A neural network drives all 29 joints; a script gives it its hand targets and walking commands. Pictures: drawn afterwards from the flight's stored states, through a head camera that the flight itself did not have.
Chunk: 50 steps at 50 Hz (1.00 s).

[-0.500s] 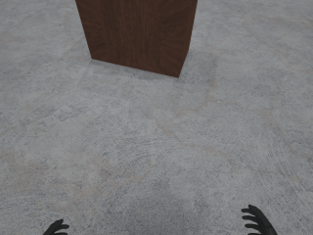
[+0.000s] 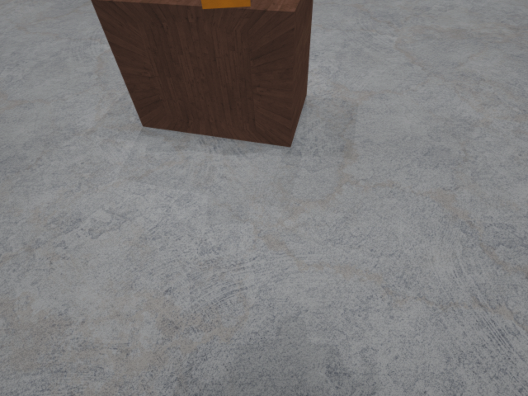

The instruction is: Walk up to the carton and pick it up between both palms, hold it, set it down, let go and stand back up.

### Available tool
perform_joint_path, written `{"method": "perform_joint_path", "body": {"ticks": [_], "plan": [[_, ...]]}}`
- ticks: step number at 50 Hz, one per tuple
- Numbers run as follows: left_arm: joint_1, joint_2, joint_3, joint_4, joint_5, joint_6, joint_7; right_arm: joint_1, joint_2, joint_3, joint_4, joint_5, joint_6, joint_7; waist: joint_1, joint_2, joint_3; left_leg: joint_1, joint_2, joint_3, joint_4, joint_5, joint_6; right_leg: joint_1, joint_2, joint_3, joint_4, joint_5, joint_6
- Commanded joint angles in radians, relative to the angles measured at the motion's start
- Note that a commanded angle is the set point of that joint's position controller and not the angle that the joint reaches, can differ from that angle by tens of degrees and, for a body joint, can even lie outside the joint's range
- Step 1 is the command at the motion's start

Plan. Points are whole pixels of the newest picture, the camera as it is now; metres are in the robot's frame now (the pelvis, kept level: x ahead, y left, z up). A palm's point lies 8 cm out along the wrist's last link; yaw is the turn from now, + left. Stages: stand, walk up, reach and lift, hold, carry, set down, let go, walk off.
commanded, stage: walk up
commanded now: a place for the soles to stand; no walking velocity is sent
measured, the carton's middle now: out of the picture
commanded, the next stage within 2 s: none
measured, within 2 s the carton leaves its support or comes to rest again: neither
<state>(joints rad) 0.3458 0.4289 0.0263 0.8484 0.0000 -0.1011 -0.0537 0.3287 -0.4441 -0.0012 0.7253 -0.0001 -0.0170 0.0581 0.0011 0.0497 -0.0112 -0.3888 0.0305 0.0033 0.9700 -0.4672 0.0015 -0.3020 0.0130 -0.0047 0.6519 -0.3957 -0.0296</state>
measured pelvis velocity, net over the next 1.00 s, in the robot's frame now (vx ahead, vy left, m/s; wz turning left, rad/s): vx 0.35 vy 0.00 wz -0.03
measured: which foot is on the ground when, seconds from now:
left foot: up 0.00-0.26, down 0.28-0.60, up 0.62-1.00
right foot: down 0.00-0.28, up 0.30-0.56, down 0.58-1.00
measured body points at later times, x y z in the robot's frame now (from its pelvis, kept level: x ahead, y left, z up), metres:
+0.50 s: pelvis +0.19 +0.01 +0.00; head +0.21 +0.00 +0.44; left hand +0.24 +0.33 -0.10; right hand +0.29 -0.29 -0.11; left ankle +0.18 +0.14 -0.72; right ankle +0.18 -0.11 -0.68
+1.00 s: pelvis +0.35 +0.00 +0.00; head +0.38 -0.03 +0.45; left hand +0.38 +0.33 -0.09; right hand +0.53 -0.30 -0.10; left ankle +0.39 +0.14 -0.69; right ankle +0.29 -0.13 -0.72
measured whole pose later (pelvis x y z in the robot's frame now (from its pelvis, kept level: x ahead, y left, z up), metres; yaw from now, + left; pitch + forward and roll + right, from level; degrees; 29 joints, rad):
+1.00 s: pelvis +0.35 +0.00 +0.00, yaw -2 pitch +1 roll +0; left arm 0.42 0.43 0.02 0.83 0.00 -0.13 0.00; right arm 0.08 -0.44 0.00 0.72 0.00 -0.01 0.08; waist 0.01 0.07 0.04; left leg -0.51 0.07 0.01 0.91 -0.38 0.01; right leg -0.22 0.00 0.00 0.63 -0.43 -0.03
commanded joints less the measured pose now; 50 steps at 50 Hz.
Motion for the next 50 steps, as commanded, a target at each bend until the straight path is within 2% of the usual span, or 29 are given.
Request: {"method": "perform_joint_path", "body": {"ticks": [1, 2, 3, 4, 7, 9, 11, 12, 13, 14, 15, 16, 17, 19, 21, 25, 26, 28, 29, 30, 31, 33, 35, 41, 42, 45, 46, 49, 50], "plan": [[0.123, 0.295, 0.115, -0.069, -0.006, -0.025, 0.051, -0.170, -0.187, -0.097, -0.110, -0.040, -0.067, 0.007, 0.049, -0.143, -0.012, -0.365, 0.023, -0.065, 0.033, 0.051, 0.022, 0.406, -0.272, 0.430, -0.253, 0.626, -0.163], [0.165, 0.270, 0.107, -0.068, -0.012, -0.028, 0.053, -0.192, -0.179, -0.101, -0.115, -0.035, -0.064, 0.009, 0.079, -0.188, -0.005, -0.405, 0.010, -0.036, 0.030, 0.050, 0.031, 0.441, -0.240, 0.381, -0.245, 0.660, -0.123], [0.162, 0.263, 0.108, -0.071, -0.011, -0.024, 0.062, -0.205, -0.182, -0.106, -0.102, -0.043, -0.057, 0.009, 0.063, -0.120, 0.025, -0.427, -0.003, -0.040, 0.022, 0.089, 0.024, 0.431, -0.218, 0.378, -0.235, 0.706, -0.126], [0.188, 0.258, 0.105, -0.073, -0.013, -0.026, 0.063, -0.232, -0.160, -0.096, -0.125, -0.031, -0.051, 0.010, 0.070, -0.144, 0.019, -0.397, 0.021, -0.041, 0.034, 0.096, 0.025, 0.410, -0.270, 0.397, -0.255, 0.652, -0.126], [0.127, 0.297, 0.112, -0.114, -0.007, -0.023, 0.067, -0.337, -0.151, -0.089, -0.138, -0.045, -0.057, 0.023, 0.072, -0.157, 0.109, -0.421, 0.020, -0.030, -0.160, 0.050, 0.017, 0.350, -0.274, 0.348, -0.273, 0.543, -0.224], [0.148, 0.309, 0.116, -0.092, -0.008, -0.021, 0.061, -0.391, -0.145, -0.095, -0.125, -0.037, -0.062, 0.029, 0.081, -0.140, 0.113, -0.314, 0.004, -0.005, -0.271, 0.079, 0.030, 0.295, -0.251, 0.344, -0.286, 0.527, -0.204], [0.057, 0.304, 0.117, -0.109, -0.014, -0.012, 0.061, -0.323, -0.160, -0.104, -0.087, -0.033, -0.072, 0.023, 0.034, -0.109, 0.076, -0.146, 0.001, -0.019, -0.444, 0.150, 0.047, 0.265, -0.247, 0.279, -0.197, 0.541, -0.159], [-0.010, 0.299, 0.110, -0.131, -0.024, -0.015, 0.055, -0.193, -0.168, -0.108, -0.043, -0.037, -0.081, 0.015, -0.060, -0.038, 0.015, 0.128, -0.043, 0.034, -0.589, 0.289, 0.068, 0.145, -0.174, 0.166, -0.031, 0.602, -0.110], [0.021, 0.224, 0.085, -0.136, -0.021, -0.010, 0.055, 0.013, -0.224, -0.141, 0.025, -0.051, -0.086, 0.005, -0.133, 0.053, -0.132, 0.528, 0.029, -0.110, -0.604, 0.386, 0.105, -0.067, -0.099, 0.109, 0.255, 0.537, -0.054], [0.080, 0.109, 0.046, -0.137, -0.034, -0.014, 0.051, 0.115, -0.286, -0.169, 0.048, -0.077, -0.088, -0.009, -0.158, 0.220, -0.302, 0.864, 0.232, -0.354, -0.529, 0.206, 0.158, -0.350, -0.002, 0.083, 0.461, -0.081, -0.018], [0.100, 0.155, 0.050, -0.141, -0.030, -0.018, 0.058, 0.110, -0.334, -0.166, 0.026, -0.052, -0.090, -0.014, -0.144, 0.131, -0.262, 0.787, 0.370, -0.629, -0.638, 0.011, 0.221, -0.483, 0.049, 0.051, 0.554, -0.129, -0.032], [0.102, 0.233, 0.057, -0.103, -0.023, -0.013, 0.064, 0.017, -0.331, -0.157, 0.000, -0.027, -0.089, -0.010, -0.105, 0.079, -0.198, 0.680, 0.404, -0.649, -0.654, -0.025, 0.275, -0.492, 0.017, 0.069, 0.606, -0.084, -0.037], [0.064, 0.250, 0.048, -0.102, -0.024, -0.012, 0.060, -0.031, -0.288, -0.147, -0.010, -0.010, -0.081, -0.009, -0.096, 0.062, -0.096, 0.607, 0.381, -0.549, -0.636, 0.003, 0.310, -0.552, -0.020, 0.076, 0.648, -0.086, -0.032], [0.020, 0.212, 0.053, -0.093, -0.025, -0.020, 0.039, -0.038, -0.231, -0.123, -0.005, -0.010, -0.083, -0.020, -0.077, 0.056, 0.058, 0.404, 0.271, -0.349, -0.659, 0.257, 0.249, -0.480, -0.060, 0.106, 0.578, 0.007, -0.033], [0.085, 0.186, 0.058, -0.085, -0.020, -0.016, 0.031, -0.061, -0.210, -0.114, -0.018, -0.007, -0.088, -0.019, -0.030, 0.103, 0.045, 0.312, 0.238, -0.207, -0.654, 0.430, 0.254, -0.384, -0.076, 0.093, 0.505, 0.037, 0.003], [-0.013, 0.167, 0.047, -0.106, -0.020, -0.031, 0.015, -0.065, -0.229, -0.116, -0.054, -0.030, -0.080, 0.001, -0.052, 0.173, 0.053, 0.245, 0.218, -0.092, -0.566, 0.567, 0.256, -0.280, -0.087, -0.043, 0.083, 0.031, 0.012], [0.004, 0.163, 0.053, -0.103, -0.009, -0.037, 0.017, -0.074, -0.250, -0.116, -0.062, -0.029, -0.076, 0.000, -0.035, 0.223, 0.019, 0.258, 0.198, -0.088, -0.509, 0.575, 0.241, -0.224, -0.053, -0.075, 0.045, 0.072, 0.012], [0.189, 0.181, 0.069, -0.011, 0.008, -0.038, 0.034, -0.141, -0.243, -0.119, -0.103, -0.020, -0.065, -0.003, 0.083, 0.107, -0.112, 0.132, 0.193, -0.031, -0.300, 0.413, 0.207, 0.100, 0.011, -0.169, -0.042, 0.183, -0.013], [0.284, 0.234, 0.104, 0.019, 0.004, -0.048, 0.048, -0.102, -0.165, -0.100, -0.109, -0.020, -0.064, 0.001, 0.127, -0.025, -0.132, 0.026, 0.108, 0.033, -0.082, 0.427, 0.147, 0.277, 0.006, -0.074, -0.100, 0.184, -0.021], [0.365, 0.363, 0.145, 0.008, 0.005, -0.060, 0.060, -0.083, -0.102, -0.075, -0.125, -0.007, -0.068, 0.007, 0.155, -0.294, -0.160, -0.192, -0.004, 0.043, 0.210, 0.165, 0.046, 0.395, -0.293, 0.534, -0.285, 0.138, -0.074], [0.294, 0.408, 0.156, -0.007, -0.012, -0.053, 0.062, -0.074, -0.175, -0.094, -0.118, -0.011, -0.055, 0.001, 0.099, -0.264, -0.087, -0.442, -0.076, -0.053, 0.241, -0.107, 0.023, 0.491, -0.400, 0.816, -0.353, 0.100, -0.168], [0.210, 0.382, 0.134, -0.039, -0.029, -0.055, 0.072, -0.146, -0.224, -0.102, -0.080, -0.010, -0.036, -0.008, 0.087, -0.097, -0.007, -0.425, 0.005, -0.089, 0.259, -0.026, 0.029, 0.397, -0.377, 0.702, -0.295, 0.266, -0.165], [0.153, 0.316, 0.108, -0.038, -0.013, -0.049, 0.079, -0.134, -0.176, -0.108, -0.096, -0.015, -0.037, -0.006, 0.053, -0.153, 0.055, -0.383, 0.019, -0.086, 0.225, 0.027, 0.020, 0.290, -0.290, 0.531, -0.264, 0.509, -0.135], [0.180, 0.303, 0.117, -0.056, -0.015, -0.053, 0.086, -0.225, -0.143, -0.106, -0.098, -0.034, -0.023, 0.012, 0.054, -0.099, 0.088, -0.376, 0.051, -0.062, 0.059, 0.081, 0.014, 0.232, -0.299, 0.450, -0.282, 0.435, -0.212], [0.160, 0.300, 0.110, -0.061, -0.019, -0.057, 0.087, -0.242, -0.169, -0.108, -0.082, -0.034, -0.021, 0.016, 0.055, -0.068, 0.101, -0.377, 0.040, -0.062, 0.032, 0.098, 0.021, 0.246, -0.290, 0.458, -0.290, 0.397, -0.165], [0.147, 0.316, 0.120, -0.071, -0.015, -0.043, 0.080, -0.288, -0.169, -0.109, -0.085, -0.035, -0.025, 0.026, 0.060, -0.194, 0.064, -0.313, 0.049, -0.007, -0.092, 0.064, -0.003, 0.240, -0.249, 0.330, -0.252, 0.425, -0.214], [0.149, 0.305, 0.114, -0.081, -0.015, -0.044, 0.083, -0.333, -0.166, -0.104, -0.102, -0.041, -0.029, 0.025, 0.069, -0.110, 0.095, -0.338, 0.034, -0.002, -0.115, 0.076, 0.004, 0.221, -0.270, 0.384, -0.245, 0.495, -0.242], [0.067, 0.336, 0.120, -0.098, -0.007, -0.043, 0.083, -0.317, -0.162, -0.106, -0.074, -0.026, -0.042, 0.031, 0.037, -0.204, 0.057, -0.197, 0.051, -0.004, -0.287, 0.075, 0.020, 0.201, -0.266, 0.309, -0.186, 0.502, -0.213], [0.066, 0.318, 0.108, -0.087, -0.015, -0.034, 0.082, -0.279, -0.162, -0.117, -0.060, -0.021, -0.052, 0.026, 0.019, -0.172, 0.022, -0.087, 0.041, -0.014, -0.413, 0.088, 0.041, 0.217, -0.235, 0.287, -0.103, 0.553, -0.180]]}}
